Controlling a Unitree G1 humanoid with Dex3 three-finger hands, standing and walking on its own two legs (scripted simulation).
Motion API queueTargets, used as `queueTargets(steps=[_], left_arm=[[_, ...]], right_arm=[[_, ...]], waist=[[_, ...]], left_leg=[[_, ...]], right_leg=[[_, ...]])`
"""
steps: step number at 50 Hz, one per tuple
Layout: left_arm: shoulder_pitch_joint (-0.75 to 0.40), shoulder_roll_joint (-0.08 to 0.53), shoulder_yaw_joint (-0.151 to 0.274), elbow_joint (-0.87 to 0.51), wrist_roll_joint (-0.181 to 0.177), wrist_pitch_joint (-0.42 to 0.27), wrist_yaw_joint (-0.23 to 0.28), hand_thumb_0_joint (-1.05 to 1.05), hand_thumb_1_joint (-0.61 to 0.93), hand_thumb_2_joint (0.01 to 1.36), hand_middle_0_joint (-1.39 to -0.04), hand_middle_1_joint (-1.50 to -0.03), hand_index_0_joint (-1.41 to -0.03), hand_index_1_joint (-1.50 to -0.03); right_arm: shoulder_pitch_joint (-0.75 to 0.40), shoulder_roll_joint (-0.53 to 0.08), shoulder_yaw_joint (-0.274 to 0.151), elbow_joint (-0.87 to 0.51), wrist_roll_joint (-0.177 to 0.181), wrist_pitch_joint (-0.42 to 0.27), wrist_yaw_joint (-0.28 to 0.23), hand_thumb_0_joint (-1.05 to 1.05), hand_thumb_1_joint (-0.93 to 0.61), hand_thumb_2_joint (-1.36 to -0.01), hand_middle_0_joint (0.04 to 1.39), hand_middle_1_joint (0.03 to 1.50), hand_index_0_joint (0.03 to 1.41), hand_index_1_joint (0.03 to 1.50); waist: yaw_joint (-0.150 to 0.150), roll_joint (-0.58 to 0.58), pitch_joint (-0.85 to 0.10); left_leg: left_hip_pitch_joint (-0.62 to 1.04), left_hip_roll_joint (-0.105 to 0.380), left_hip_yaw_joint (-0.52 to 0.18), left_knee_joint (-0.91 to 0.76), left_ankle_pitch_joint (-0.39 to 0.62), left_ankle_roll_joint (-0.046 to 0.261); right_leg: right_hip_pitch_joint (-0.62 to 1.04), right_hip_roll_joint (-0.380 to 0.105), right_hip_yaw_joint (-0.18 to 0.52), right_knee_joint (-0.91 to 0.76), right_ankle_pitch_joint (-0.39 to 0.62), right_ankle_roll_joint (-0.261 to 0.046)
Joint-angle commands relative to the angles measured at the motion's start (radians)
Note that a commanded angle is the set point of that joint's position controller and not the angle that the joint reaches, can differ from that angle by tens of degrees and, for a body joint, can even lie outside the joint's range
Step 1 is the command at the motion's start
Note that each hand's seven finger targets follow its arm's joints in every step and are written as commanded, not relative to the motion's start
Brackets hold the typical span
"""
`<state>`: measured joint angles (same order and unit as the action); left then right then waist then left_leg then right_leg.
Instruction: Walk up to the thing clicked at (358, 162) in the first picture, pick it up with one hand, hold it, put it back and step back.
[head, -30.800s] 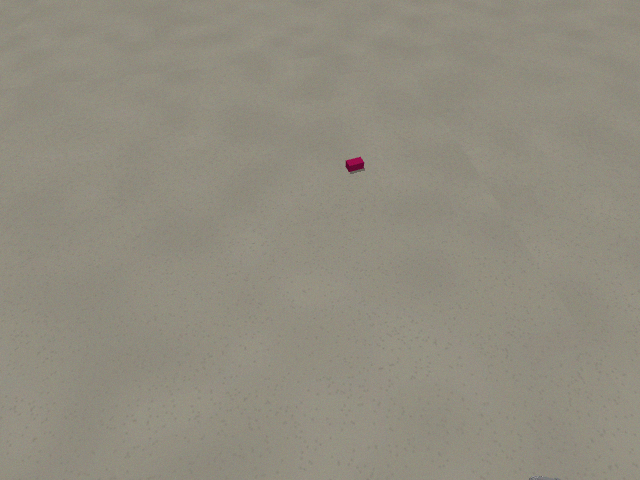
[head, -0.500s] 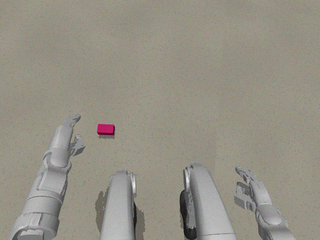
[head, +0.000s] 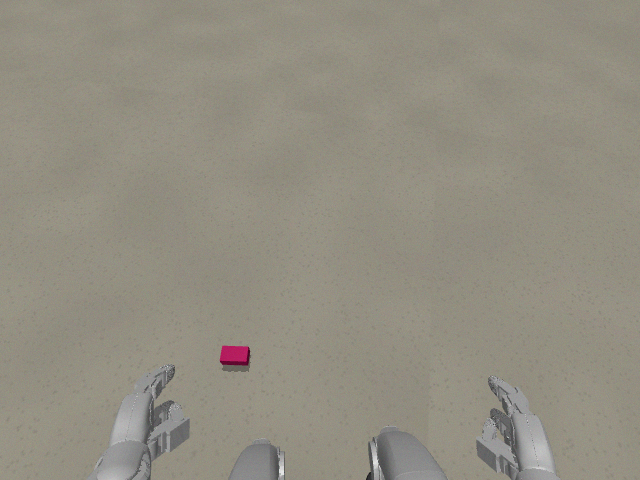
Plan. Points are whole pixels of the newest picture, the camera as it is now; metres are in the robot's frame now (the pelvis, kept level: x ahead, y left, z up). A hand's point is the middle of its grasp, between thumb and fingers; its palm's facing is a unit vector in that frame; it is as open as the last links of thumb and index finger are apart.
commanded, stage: home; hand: left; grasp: from above
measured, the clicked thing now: (235, 355) +0.49 +0.23 -0.67
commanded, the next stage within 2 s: none
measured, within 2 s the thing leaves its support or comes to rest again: neither
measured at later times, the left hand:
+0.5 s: hand (163, 453) +0.17 +0.19 -0.03, palm faces +0.06 -0.98 -0.19, open 7.4 cm
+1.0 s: hand (164, 455) +0.17 +0.19 -0.03, palm faces +0.05 -0.98 -0.19, open 7.4 cm
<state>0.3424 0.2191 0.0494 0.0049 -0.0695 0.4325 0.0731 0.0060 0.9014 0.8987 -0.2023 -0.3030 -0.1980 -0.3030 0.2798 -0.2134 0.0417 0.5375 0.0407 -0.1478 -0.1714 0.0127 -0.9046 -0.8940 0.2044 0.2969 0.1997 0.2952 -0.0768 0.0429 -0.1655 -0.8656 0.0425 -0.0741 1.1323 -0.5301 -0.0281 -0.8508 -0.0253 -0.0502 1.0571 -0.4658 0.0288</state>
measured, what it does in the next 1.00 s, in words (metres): stands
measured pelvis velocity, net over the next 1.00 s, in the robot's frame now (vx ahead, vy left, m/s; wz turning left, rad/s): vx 0.01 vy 0.01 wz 0.01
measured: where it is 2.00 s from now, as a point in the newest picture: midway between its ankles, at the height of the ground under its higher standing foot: outside the picture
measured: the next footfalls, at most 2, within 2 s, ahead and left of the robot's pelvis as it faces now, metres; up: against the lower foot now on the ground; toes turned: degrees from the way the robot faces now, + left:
none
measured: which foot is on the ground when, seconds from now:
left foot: down 0.00-1.00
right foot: down 0.00-1.00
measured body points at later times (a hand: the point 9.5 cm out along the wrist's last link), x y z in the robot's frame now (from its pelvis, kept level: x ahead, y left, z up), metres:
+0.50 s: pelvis +0.01 +0.01 +0.02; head +0.04 +0.02 +0.47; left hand +0.16 +0.24 -0.01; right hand +0.19 -0.23 -0.04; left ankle +0.01 +0.13 -0.66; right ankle +0.03 -0.14 -0.66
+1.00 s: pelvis +0.01 +0.01 +0.02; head +0.02 +0.01 +0.47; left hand +0.16 +0.24 -0.01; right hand +0.17 -0.24 -0.04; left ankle +0.01 +0.13 -0.66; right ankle +0.03 -0.14 -0.66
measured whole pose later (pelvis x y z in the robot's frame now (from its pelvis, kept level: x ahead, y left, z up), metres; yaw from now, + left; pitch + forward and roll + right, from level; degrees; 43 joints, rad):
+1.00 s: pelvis +0.01 +0.01 +0.02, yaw +1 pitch +9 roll -3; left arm 0.50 0.22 0.03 -0.12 -0.05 0.46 0.02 0.01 0.90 0.90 -0.20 -0.30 -0.20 -0.30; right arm 0.29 -0.22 0.03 0.55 0.01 -0.24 -0.18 0.02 -0.90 -0.89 0.21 0.30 0.20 0.30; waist -0.04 0.05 -0.15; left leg -0.68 0.04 -0.07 1.02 -0.50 -0.02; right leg -0.66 -0.03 -0.05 0.93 -0.43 0.04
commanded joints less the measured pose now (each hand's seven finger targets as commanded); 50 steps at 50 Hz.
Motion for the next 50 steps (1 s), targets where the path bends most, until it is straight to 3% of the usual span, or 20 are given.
queueTargets(steps=[1, 5, 11, 19, 32, 39, 44, 50], left_arm=[[0.068, 0.098, 0.046, -0.263, 0.004, -0.029, -0.001, 0.000, 0.900, 0.899, -0.199, -0.299, -0.199, -0.299], [0.124, 0.092, 0.041, -0.307, 0.004, -0.016, -0.017, 0.000, 0.900, 0.899, -0.199, -0.299, -0.199, -0.299], [0.121, 0.092, 0.035, -0.321, 0.011, -0.015, -0.041, 0.000, 0.900, 0.899, -0.199, -0.300, -0.199, -0.300], [0.124, 0.105, 0.041, -0.343, 0.021, -0.035, -0.051, 0.000, 0.900, 0.899, -0.199, -0.299, -0.199, -0.299], [0.145, 0.101, 0.036, -0.324, 0.023, -0.030, -0.044, 0.000, 0.900, 0.899, -0.199, -0.299, -0.199, -0.299], [0.132, 0.105, 0.043, -0.323, 0.019, -0.026, -0.045, 0.000, 0.901, 0.899, -0.199, -0.299, -0.199, -0.299], [0.125, 0.107, 0.044, -0.315, 0.022, -0.022, -0.047, 0.000, 0.900, 0.899, -0.199, -0.299, -0.199, -0.299], [0.119, 0.107, 0.042, -0.332, 0.023, -0.024, -0.049, 0.000, 0.901, 0.899, -0.199, -0.299, -0.199, -0.299]], right_arm=[[-0.044, -0.115, -0.043, -0.162, -0.013, -0.080, -0.023, 0.000, -0.901, -0.899, 0.200, 0.299, 0.200, 0.299], [-0.046, -0.114, -0.047, -0.174, -0.017, -0.100, -0.029, 0.000, -0.901, -0.899, 0.200, 0.299, 0.200, 0.299], [-0.061, -0.125, -0.053, -0.173, -0.026, -0.128, -0.026, 0.000, -0.901, -0.899, 0.200, 0.299, 0.199, 0.299], [-0.063, -0.129, -0.061, -0.161, -0.034, -0.148, -0.020, 0.000, -0.901, -0.899, 0.200, 0.299, 0.200, 0.299], [-0.061, -0.132, -0.062, -0.148, -0.037, -0.143, -0.019, 0.000, -0.901, -0.899, 0.200, 0.299, 0.199, 0.299], [-0.064, -0.132, -0.062, -0.152, -0.035, -0.141, -0.016, 0.000, -0.901, -0.899, 0.200, 0.299, 0.199, 0.299], [-0.070, -0.132, -0.061, -0.151, -0.035, -0.147, -0.017, 0.000, -0.901, -0.899, 0.200, 0.299, 0.199, 0.299], [-0.064, -0.125, -0.062, -0.158, -0.035, -0.154, -0.020, 0.000, -0.901, -0.899, 0.200, 0.299, 0.199, 0.299]], waist=[[0.021, 0.013, -0.158], [0.023, -0.004, -0.104], [0.021, -0.015, -0.017], [0.029, 0.021, -0.094], [0.038, 0.027, -0.111], [0.046, 0.008, -0.084], [0.044, 0.014, -0.036], [0.036, 0.007, -0.068]], left_leg=[[0.203, -0.043, 0.025, -0.236, 0.263, 0.038], [0.221, -0.046, 0.029, -0.270, 0.238, 0.042], [0.214, -0.044, 0.029, -0.305, 0.174, 0.042], [0.259, -0.045, 0.025, -0.295, 0.241, 0.033], [0.277, -0.037, 0.013, -0.297, 0.341, 0.024], [0.256, -0.034, 0.008, -0.308, 0.285, 0.025], [0.232, -0.038, 0.019, -0.319, 0.178, 0.033], [0.235, -0.043, 0.031, -0.299, 0.206, 0.036]], right_leg=[[0.229, 0.038, -0.017, -0.220, 0.218, -0.031], [0.245, 0.040, -0.026, -0.258, 0.190, -0.029], [0.222, 0.039, -0.041, -0.278, 0.131, -0.023], [0.255, 0.039, -0.040, -0.252, 0.182, -0.025], [0.286, 0.042, -0.040, -0.235, 0.250, -0.033], [0.279, 0.039, -0.039, -0.248, 0.210, -0.029], [0.255, 0.038, -0.035, -0.270, 0.133, -0.024], [0.266, 0.036, -0.031, -0.271, 0.156, -0.023]])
